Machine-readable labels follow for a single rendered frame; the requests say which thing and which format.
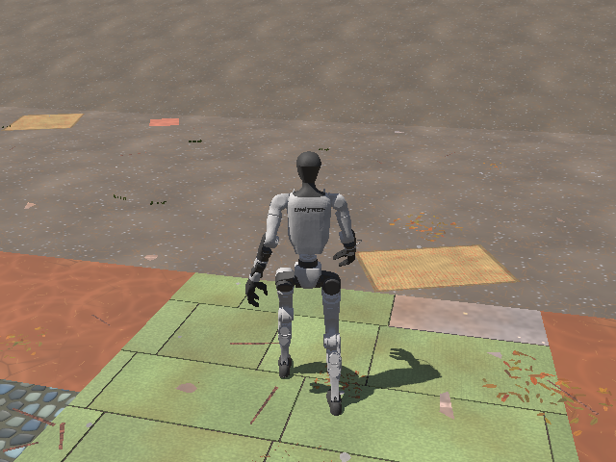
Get robot left hand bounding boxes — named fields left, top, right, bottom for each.
left=245, top=278, right=268, bottom=307

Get right robot forearm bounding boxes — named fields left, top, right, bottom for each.
left=343, top=229, right=356, bottom=256

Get left robot upper arm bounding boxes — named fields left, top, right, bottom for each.
left=264, top=193, right=289, bottom=248

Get right robot upper arm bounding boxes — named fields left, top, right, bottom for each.
left=328, top=192, right=354, bottom=244

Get robot right hand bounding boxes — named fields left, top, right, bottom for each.
left=333, top=249, right=355, bottom=267

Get left robot forearm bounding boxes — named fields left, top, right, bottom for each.
left=249, top=233, right=272, bottom=282

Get robot right thigh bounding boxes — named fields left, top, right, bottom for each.
left=321, top=270, right=341, bottom=351

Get robot right foot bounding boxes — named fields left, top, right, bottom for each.
left=326, top=389, right=342, bottom=416

